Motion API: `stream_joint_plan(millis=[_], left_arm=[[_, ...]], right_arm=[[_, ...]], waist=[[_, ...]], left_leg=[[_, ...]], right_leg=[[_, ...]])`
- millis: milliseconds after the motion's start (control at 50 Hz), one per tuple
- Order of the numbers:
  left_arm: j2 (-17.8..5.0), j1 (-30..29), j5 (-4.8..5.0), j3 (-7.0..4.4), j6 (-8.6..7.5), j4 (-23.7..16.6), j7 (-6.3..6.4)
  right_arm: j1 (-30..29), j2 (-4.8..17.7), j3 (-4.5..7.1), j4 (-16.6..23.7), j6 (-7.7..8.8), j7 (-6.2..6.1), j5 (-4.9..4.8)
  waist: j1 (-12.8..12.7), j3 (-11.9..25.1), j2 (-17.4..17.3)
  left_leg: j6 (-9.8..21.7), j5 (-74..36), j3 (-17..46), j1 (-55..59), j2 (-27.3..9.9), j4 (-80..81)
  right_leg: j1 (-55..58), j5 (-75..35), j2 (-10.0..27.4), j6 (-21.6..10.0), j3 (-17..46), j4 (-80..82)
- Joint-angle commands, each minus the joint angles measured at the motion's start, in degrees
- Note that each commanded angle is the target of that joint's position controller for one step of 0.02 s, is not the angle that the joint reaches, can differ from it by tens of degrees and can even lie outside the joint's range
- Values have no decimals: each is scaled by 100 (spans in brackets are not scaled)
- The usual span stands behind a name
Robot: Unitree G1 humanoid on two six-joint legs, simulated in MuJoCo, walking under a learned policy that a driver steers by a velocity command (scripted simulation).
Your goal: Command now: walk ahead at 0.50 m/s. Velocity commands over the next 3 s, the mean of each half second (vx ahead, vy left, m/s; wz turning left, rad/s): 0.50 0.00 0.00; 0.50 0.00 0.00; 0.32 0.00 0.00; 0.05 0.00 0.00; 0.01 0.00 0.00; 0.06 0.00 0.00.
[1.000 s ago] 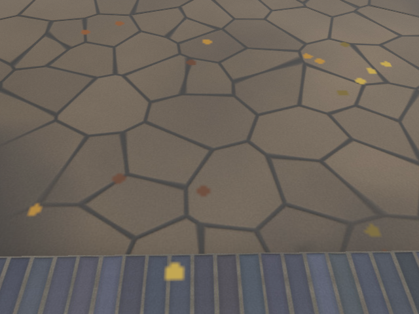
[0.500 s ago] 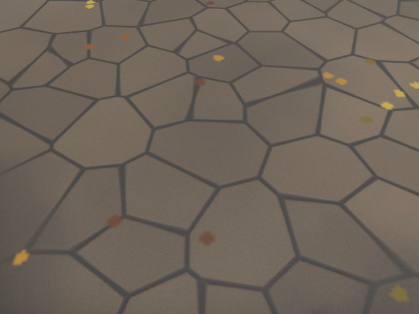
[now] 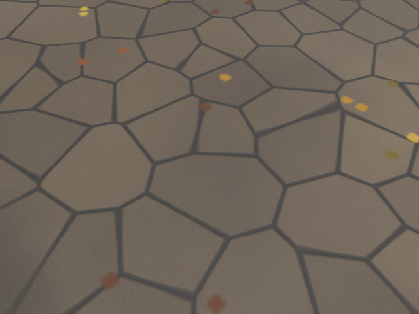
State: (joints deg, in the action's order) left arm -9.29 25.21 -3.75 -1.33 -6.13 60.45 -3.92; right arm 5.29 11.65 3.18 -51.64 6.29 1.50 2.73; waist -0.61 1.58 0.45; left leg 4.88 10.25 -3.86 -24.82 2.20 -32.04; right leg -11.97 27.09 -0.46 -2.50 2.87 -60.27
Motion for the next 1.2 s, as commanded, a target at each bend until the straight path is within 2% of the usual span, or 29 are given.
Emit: stream_joint_plan(millis=[20, 60, 120, 180, 240, 320, 400, 420, 440, 500, 540, 560, 580, 600, 620, 640, 680, 720, 760, 800, 920, 960, 1000, 1020, 1040, 1060, 1080, 1120, 1200], left_arm=[[-351, -519, -74, -83, -100, -608, 188], [93, -471, -161, 16, 30, -588, 252], [-124, -739, -66, -42, 123, -668, 145], [-30, -1134, -188, 28, 174, -813, 44], [-223, -1727, -156, 21, 69, -1042, 81], [-265, -2271, -145, 28, 204, -1317, 120], [-173, -3191, -95, 86, 288, -1647, 119], [-705, -3916, 907, -115, 112, -2006, 109], [-608, -3973, 969, -76, 50, -2028, 71], [-444, -3526, 728, -90, -23, -1808, -33], [-745, -1727, 628, -284, 4, -1205, 2], [-1123, -324, 518, -407, 27, -784, 40], [-1348, 268, 350, -346, 36, -618, 101], [-1327, 625, 446, -330, 129, -565, 122], [-1806, 699, 454, -491, 171, -490, 165], [-1470, 141, 399, -434, 212, -565, 257], [-856, -1414, 379, -183, 58, -966, 282], [-853, -1765, 356, -171, 35, -871, 272], [-956, -1363, 301, -211, 20, -709, 376], [-1152, -1246, 386, -282, 43, -691, 478], [-1306, -517, 610, -406, 131, -426, 471], [-1406, -432, 582, -441, 185, -365, 463], [-1310, -506, 538, -394, 224, -402, 455], [-1127, -591, 447, -314, 211, -547, 461], [-536, -57, 439, -116, 81, -600, 423], [-964, -289, 497, -226, -16, -557, 389], [-1302, -769, 587, -323, -76, -696, 388], [-1179, -1202, 492, -339, -18, -781, 472], [-847, -966, 419, -362, 207, -687, 533]], right_arm=[[1539, 399, 135, -445, 27, -120, -38], [1235, -177, -16, -368, 46, -161, -1], [1563, -6, 17, -409, 155, -70, 90], [2055, 30, -35, -569, 148, 51, 227], [2438, -144, -177, -624, 182, -10, 141], [3215, -200, -323, -975, 124, 71, 153], [3910, -235, -367, -1301, 77, -9, 95], [2970, 642, -29, -930, -57, -362, -625], [2970, 677, -22, -909, -120, -485, -623], [3201, 407, 59, -1020, -295, -511, -431], [2968, 280, 49, -967, -283, -359, -346], [2735, 173, 47, -895, -150, -261, -333], [3370, -332, -85, -960, 14, -206, -445], [3676, 146, -37, -880, 216, -145, -603], [3076, 49, -127, -353, 251, -135, -820], [2142, 74, -138, -99, 187, -238, -819], [1649, 388, 27, -21, -53, -395, -450], [1720, 108, 59, 71, -201, -410, -338], [1324, 163, 95, 251, -130, -406, -326], [802, 80, 38, 409, -79, -314, -292], [-602, 452, 49, 853, -145, -124, -367], [-649, 561, 83, 922, -102, -76, -366], [291, 869, 257, 646, -95, -89, -336], [1396, 1301, 407, 408, -89, -128, -305], [2029, 1815, 529, 216, -113, -87, -337], [2161, 1360, 407, 222, -107, -76, -346], [1582, 1144, 321, 362, -71, -84, -331], [749, 881, 235, 517, -53, -63, -265], [711, 752, 196, 347, 1, -71, -219]], waist=[[444, 65, -131], [95, -70, -115], [118, -232, -207], [170, -242, -208], [402, -88, -151], [535, -645, -240], [951, -975, -125], [869, -1305, -191], [841, -1229, -100], [894, -923, -247], [57, 69, -93], [-621, 648, 221], [-534, 1672, 1537], [-672, 2610, 1616], [-680, 2833, 1665], [-553, 1907, 543], [69, 680, -645], [444, -210, 77], [359, -271, 319], [267, -81, 389], [-165, -352, 193], [-90, -339, 237], [374, 222, 151], [766, 971, -320], [677, 1715, -1775], [776, 1800, -1427], [679, 1022, -1022], [308, 297, -378], [-135, 155, -436]], left_leg=[[1355, -591, 2644, 2297, -1878, 1838], [1188, -708, 1949, 1418, -1527, 2122], [1171, -857, 1381, 1095, -1298, 2320], [1160, -1306, 1102, 780, -1221, 1964], [1023, -951, 960, 1130, -979, 1328], [1127, -566, 1384, 1296, -1312, 1081], [1010, -356, 1611, 2506, -1438, 502], [723, -174, 1761, 1686, -1631, 360], [666, -274, 1691, 1886, -1584, 156], [389, -1198, 1341, 2103, -1179, -701], [219, -2189, 986, 1356, -801, -2555], [-54, -787, 775, -220, -415, -4450], [-297, 3499, 966, -2002, 165, -6914], [-340, 3450, 1789, -2364, 95, -7362], [-434, 2831, 1582, -3178, -155, -7286], [-531, 2099, 912, -3521, -527, -7003], [-502, 908, 978, -2509, -908, -5950], [-595, 757, 934, -1610, -1096, -4372], [-619, 92, 742, -1228, -1058, -2977], [-538, -776, 585, -688, -894, -1564], [-270, -973, 519, -855, -660, -163], [-129, -586, 416, -558, -567, 94], [88, -513, 228, 939, -351, 298], [431, -938, 1108, 2575, -1085, 210], [1301, 19, 3525, 4570, -2351, 836], [1294, 903, 4465, 4664, -2420, 1363], [1068, 827, 3784, 3998, -2278, 1475], [911, -242, 2698, 2433, -1925, 1761], [816, -2834, 1523, 1559, -1568, 1968]], right_leg=[[-2835, -682, 581, -285, 460, -1285], [-2317, -1192, 810, -301, 434, -783], [-2588, -1787, 725, -132, 128, 92], [-2720, -3360, 794, -57, -16, 625], [-2970, -5123, 779, 29, 83, 2088], [-3022, -5045, 777, 45, 33, 2367], [-3659, -4418, 841, 71, -28, 3322], [-3268, -4157, 619, 74, 184, 3065], [-3279, -3987, 619, 91, 206, 3172], [-2117, -3824, 427, 0, -126, 3875], [490, -4254, 112, -255, -569, 3826], [2496, -5499, 694, -518, -181, 3264], [4413, -7981, 2032, -1111, 1112, 1766], [4806, -8202, 2317, -1655, 2022, 1858], [4837, -4129, 2910, -2278, 3209, 3024], [3636, -1975, 2647, -2088, 3407, 3927], [888, -2489, 2292, -1667, 2611, 4359], [-818, -3138, 1640, -1283, 1356, 4639], [-1026, -3778, 1236, -1175, 700, 4783], [-934, -4066, 1035, -1065, 274, 4790], [374, -2741, 1415, -901, 521, 4747], [630, -2792, 1480, -784, 538, 4478], [487, -3905, 1075, -544, 171, 3331], [-433, -3334, 663, -290, -237, 1691], [-2611, -586, -195, 91, -513, -435], [-3363, 483, -89, 45, 242, -1219], [-3725, 70, 191, -66, 262, -1354], [-3202, -762, 632, -69, 102, -782], [-2320, -1184, 669, 68, 4, 55]])
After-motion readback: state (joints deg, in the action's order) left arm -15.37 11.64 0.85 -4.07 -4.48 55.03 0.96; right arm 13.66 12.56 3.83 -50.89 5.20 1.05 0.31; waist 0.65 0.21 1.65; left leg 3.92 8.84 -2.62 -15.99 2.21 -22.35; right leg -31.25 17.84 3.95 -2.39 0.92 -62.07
